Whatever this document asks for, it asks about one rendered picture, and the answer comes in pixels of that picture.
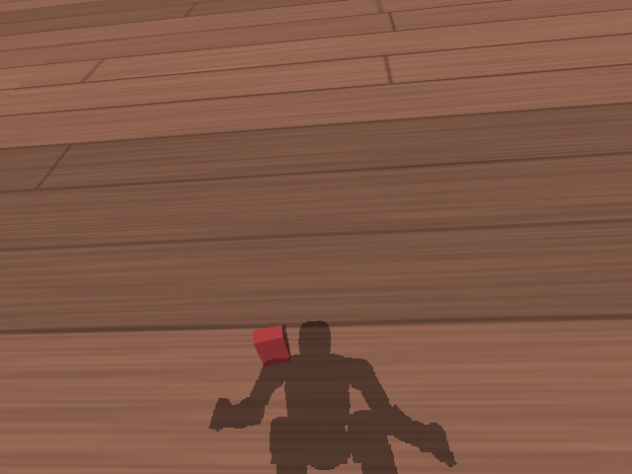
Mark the carton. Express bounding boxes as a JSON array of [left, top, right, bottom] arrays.
[[253, 325, 291, 367]]

